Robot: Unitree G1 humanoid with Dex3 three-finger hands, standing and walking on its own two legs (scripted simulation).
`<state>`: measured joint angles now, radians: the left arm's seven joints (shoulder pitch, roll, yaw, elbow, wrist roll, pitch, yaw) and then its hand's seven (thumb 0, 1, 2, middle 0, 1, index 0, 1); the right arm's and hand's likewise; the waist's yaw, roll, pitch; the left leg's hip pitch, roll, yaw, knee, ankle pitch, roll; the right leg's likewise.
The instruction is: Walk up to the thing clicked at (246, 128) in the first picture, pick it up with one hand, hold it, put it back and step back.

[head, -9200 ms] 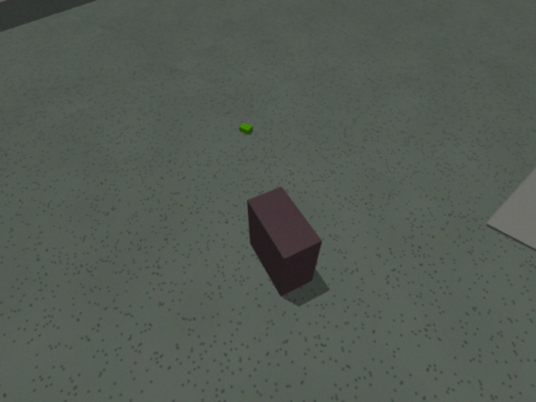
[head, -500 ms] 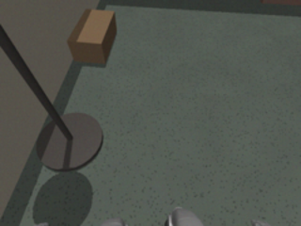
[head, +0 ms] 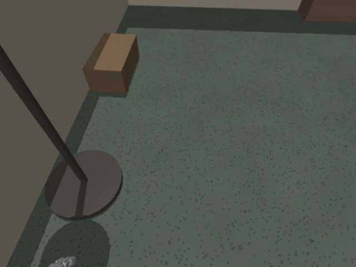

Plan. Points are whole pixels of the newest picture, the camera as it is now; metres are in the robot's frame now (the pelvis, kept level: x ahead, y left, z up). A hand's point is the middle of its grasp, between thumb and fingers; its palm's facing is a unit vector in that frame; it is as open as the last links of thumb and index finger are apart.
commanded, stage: walk up
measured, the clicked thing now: out of the picture +0.18 -1.17 -0.76
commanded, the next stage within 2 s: stand in 0.24 s
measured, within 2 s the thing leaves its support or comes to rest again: neither
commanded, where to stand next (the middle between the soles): +0.08 +0.00 m, yaw +0 degrees
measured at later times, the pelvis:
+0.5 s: pelvis +0.01 +0.00 +0.01, yaw +1 degrees
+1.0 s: pelvis +0.02 +0.00 +0.01, yaw +1 degrees
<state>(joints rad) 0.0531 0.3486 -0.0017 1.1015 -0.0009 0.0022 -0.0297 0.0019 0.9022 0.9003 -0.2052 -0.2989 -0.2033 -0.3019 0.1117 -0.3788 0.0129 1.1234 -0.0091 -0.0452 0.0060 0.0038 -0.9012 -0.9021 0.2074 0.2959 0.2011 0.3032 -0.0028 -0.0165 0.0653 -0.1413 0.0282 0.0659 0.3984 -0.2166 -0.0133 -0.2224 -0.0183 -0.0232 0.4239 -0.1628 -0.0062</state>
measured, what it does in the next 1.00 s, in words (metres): stands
